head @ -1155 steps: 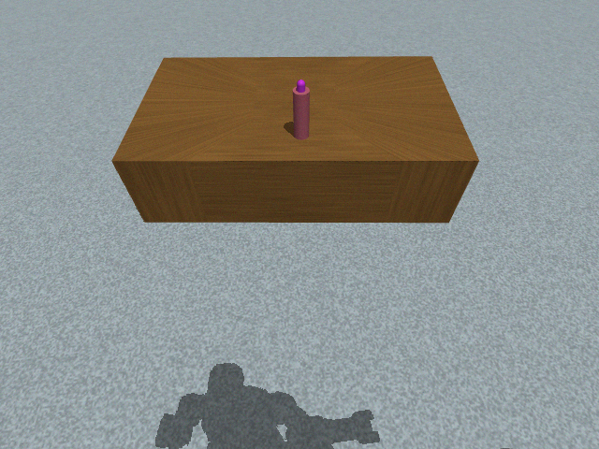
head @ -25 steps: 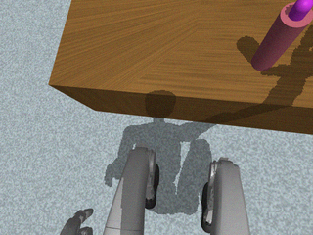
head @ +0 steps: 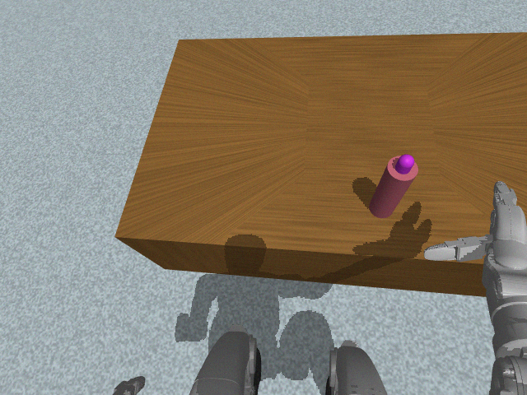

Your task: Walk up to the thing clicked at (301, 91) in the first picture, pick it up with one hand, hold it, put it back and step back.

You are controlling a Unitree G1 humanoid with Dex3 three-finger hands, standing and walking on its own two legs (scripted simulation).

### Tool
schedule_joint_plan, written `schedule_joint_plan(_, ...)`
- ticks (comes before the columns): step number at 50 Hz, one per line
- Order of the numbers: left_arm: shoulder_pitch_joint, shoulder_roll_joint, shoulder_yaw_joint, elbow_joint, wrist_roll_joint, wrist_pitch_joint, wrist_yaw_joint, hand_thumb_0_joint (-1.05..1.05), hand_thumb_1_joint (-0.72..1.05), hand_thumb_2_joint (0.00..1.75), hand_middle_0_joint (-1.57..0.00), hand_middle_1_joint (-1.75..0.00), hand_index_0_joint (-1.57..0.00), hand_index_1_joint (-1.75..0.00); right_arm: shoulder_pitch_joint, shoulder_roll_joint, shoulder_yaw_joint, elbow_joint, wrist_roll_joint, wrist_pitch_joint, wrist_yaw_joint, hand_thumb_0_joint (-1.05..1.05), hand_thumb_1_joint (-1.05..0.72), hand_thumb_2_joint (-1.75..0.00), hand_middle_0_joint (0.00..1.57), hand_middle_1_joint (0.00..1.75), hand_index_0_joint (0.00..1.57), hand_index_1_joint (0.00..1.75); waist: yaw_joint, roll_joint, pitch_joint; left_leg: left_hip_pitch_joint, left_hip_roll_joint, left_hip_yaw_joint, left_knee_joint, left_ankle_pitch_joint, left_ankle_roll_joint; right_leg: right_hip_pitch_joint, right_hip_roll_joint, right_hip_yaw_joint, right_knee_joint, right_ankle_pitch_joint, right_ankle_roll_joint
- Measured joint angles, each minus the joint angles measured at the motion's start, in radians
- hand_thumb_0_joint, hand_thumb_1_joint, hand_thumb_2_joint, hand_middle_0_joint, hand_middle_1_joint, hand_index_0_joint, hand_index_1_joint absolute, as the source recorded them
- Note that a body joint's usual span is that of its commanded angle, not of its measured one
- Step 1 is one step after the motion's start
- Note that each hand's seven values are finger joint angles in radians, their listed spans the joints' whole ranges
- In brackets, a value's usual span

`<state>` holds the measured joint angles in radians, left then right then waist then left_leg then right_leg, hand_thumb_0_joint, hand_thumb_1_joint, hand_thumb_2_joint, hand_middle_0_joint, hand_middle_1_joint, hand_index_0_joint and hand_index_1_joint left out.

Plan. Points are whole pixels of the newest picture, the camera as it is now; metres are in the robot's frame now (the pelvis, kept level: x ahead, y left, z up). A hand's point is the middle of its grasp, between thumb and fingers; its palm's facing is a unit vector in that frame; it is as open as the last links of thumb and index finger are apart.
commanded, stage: home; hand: right
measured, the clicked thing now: (392, 186) +0.53 -0.21 -0.22
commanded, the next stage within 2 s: none
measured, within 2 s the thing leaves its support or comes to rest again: neither
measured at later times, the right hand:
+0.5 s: hand (427, 349) +0.19 -0.17 -0.03, palm faces +0.17 +0.96 -0.24, open 17.4 cm
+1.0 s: hand (444, 377) +0.16 -0.20 -0.06, palm faces +0.01 +0.94 -0.33, open 17.4 cm
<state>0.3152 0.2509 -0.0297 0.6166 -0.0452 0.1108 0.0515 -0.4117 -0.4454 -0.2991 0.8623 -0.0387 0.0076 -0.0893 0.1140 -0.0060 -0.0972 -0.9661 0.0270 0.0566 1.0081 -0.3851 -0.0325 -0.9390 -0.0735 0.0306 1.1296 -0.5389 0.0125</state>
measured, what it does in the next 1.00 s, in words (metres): rises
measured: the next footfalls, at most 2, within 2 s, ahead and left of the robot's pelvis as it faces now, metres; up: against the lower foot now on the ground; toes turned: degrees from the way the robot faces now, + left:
none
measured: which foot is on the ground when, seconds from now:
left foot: down 0.00-1.00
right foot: down 0.00-1.00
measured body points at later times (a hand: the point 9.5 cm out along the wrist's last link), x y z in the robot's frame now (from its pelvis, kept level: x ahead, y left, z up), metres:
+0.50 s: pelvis +0.03 +0.01 +0.04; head +0.06 +0.01 +0.49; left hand +0.22 +0.24 -0.04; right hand +0.18 -0.22 -0.01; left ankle +0.05 +0.15 -0.66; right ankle +0.00 -0.12 -0.66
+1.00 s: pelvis +0.01 +0.01 +0.05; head +0.03 +0.01 +0.50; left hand +0.16 +0.26 -0.06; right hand +0.16 -0.25 -0.03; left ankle +0.05 +0.15 -0.66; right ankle +0.00 -0.12 -0.66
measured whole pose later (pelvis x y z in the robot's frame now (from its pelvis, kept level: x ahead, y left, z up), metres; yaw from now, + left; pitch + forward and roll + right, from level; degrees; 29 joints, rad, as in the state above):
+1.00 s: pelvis +0.01 +0.01 +0.05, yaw -3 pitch +2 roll +1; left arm 0.21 0.25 -0.01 0.69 0.07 0.00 0.06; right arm 0.27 -0.26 0.01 0.50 -0.06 0.07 -0.04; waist 0.00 -0.03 -0.01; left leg -0.45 0.06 0.06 0.76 -0.34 -0.03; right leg -0.39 -0.04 0.01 0.80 -0.44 0.02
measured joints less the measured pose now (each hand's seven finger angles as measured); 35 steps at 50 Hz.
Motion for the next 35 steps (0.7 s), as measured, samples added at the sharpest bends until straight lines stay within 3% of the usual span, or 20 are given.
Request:
schedule_joint_plan(7,-0.014,-0.018,0.003,-0.008,0.004,-0.032,0.043,0.0,0.9,0.9,-0.2,-0.3,-0.2,-0.3,0.217,0.098,0.094,-0.15,0.045,0.023,-0.045,-0.01,0.52,-0.07,0.07,0.06,0.07,0.06,-0.039,-0.005,0.008,0.193,0.006,0.002,-0.121,0.018,0.003,0.198,0.008,-0.007,-0.141,0.033,0.005)
schedule_joint_plan(20,-0.107,-0.044,0.001,-0.065,-0.004,-0.08,0.088,0.01,0.9,0.9,-0.2,-0.3,-0.2,-0.3,0.679,0.236,0.291,-0.573,0.084,0.124,-0.047,-0.01,0.52,-0.07,0.06,0.06,0.06,0.06,-0.1,-0.027,0.016,0.392,0.01,0.002,-0.21,0.018,0.007,0.413,0.013,-0.015,-0.27,0.058,0.012)
schedule_joint_plan(26,-0.132,-0.049,-0.003,-0.099,0.006,-0.111,0.106,0.01,0.9,0.9,-0.2,-0.3,-0.2,-0.3,0.817,0.251,0.319,-0.713,0.081,0.163,-0.047,-0.01,0.53,-0.06,0.06,0.06,0.06,0.05,-0.115,-0.02,0.023,0.419,0.013,0.016,-0.206,0.009,0.012,0.436,0.015,-0.001,-0.272,0.058,0.018)
schedule_joint_plan(35,-0.11,-0.045,-0.003,-0.109,0.023,-0.155,0.113,0.01,0.9,0.9,-0.2,-0.3,-0.2,-0.3,0.818,0.245,0.308,-0.758,0.063,0.192,-0.054,-0.01,0.53,-0.06,0.06,0.06,0.06,0.05,-0.115,-0.018,0.035,0.416,0.016,0.02,-0.189,0.004,0.014,0.433,0.018,0.005,-0.258,0.058,0.021)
